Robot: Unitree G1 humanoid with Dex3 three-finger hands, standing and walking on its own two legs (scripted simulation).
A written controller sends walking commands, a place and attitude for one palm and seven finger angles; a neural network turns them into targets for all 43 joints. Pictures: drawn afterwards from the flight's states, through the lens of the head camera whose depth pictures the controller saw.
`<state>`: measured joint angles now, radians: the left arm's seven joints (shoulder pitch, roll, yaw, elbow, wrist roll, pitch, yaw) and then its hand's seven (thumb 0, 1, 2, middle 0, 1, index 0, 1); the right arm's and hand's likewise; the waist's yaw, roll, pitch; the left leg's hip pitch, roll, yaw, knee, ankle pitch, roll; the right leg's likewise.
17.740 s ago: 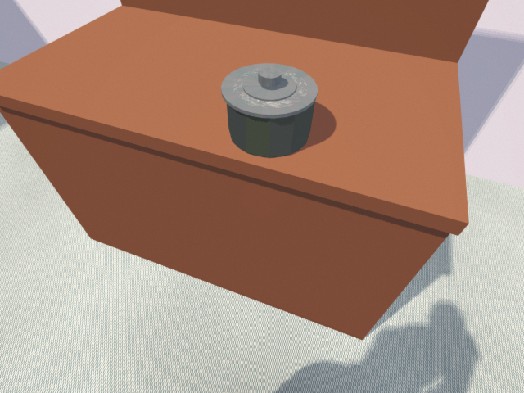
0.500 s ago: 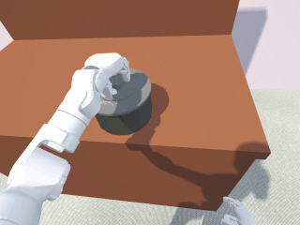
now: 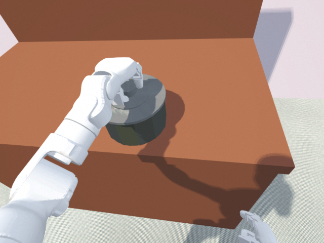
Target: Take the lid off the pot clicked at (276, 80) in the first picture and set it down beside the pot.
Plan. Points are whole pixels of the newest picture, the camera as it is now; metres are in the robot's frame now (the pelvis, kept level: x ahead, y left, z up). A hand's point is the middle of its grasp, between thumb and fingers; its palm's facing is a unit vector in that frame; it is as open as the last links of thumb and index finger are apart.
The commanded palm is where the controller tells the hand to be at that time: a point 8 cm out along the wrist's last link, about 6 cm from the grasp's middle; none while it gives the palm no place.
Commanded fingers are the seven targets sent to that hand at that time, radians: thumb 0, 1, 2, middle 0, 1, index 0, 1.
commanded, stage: close the fingers and squeeze the knob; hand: left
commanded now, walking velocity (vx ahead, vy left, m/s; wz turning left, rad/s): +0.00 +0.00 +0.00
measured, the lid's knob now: (127, 89) +0.47 +0.10 +0.15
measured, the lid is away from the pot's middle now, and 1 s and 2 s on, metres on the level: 0.00 0.01 0.02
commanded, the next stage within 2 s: lift the lid straight up in 0.04 s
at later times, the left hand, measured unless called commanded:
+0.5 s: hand (121, 85) +0.43 +0.10 +0.19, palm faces -0.20 +0.01 -0.98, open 7.7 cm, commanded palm +0.41 +0.11 +0.26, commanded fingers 0.00 0.60 1.09 -0.93 -0.92 -0.91 -0.91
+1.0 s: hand (117, 68) +0.44 +0.11 +0.23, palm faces -0.14 +0.01 -0.99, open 7.7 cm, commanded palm +0.42 +0.12 +0.30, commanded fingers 0.00 0.60 1.09 -0.93 -0.92 -0.91 -0.91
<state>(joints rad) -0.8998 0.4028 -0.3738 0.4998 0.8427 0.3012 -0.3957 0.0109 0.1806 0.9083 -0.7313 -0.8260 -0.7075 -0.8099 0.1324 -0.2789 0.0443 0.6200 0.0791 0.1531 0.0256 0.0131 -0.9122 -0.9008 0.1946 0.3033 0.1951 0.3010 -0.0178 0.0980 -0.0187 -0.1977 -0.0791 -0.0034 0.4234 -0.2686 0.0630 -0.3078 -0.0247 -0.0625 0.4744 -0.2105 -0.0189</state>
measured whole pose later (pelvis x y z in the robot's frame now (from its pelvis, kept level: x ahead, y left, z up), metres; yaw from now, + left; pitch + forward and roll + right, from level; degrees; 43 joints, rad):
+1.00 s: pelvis +0.00 +0.00 +0.00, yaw +0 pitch +2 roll +1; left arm -1.03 0.45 -0.35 0.51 0.83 0.29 -0.46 0.00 0.17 0.90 -0.76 -0.82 -0.73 -0.80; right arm 0.13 -0.29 0.05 0.63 0.07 0.11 0.02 0.01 -0.91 -0.90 0.19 0.30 0.20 0.30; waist -0.02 0.10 -0.01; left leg -0.18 -0.09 0.00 0.39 -0.25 0.07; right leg -0.30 -0.03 -0.06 0.46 -0.19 -0.02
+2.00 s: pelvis +0.00 +0.01 +0.00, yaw +0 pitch +3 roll +1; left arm -1.21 0.50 -0.33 0.46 0.84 0.31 -0.51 -0.01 0.16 0.90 -0.77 -0.82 -0.73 -0.80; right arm 0.14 -0.29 0.06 0.63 0.08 0.11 0.03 0.01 -0.91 -0.90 0.20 0.30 0.20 0.30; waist -0.01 0.11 -0.04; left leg -0.19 -0.10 0.00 0.37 -0.23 0.08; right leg -0.31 -0.04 -0.05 0.44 -0.18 0.00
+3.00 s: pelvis +0.00 +0.01 +0.00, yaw +0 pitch +3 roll +0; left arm -1.18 0.67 -0.22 0.55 0.88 0.25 -0.60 -0.01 0.16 0.89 -0.77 -0.82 -0.73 -0.80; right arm 0.18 -0.31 0.05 0.62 0.09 0.11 -0.01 0.01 -0.91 -0.90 0.19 0.30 0.20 0.30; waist -0.03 0.09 -0.01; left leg -0.20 -0.08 -0.01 0.38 -0.24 0.07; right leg -0.30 -0.03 -0.06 0.42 -0.17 -0.01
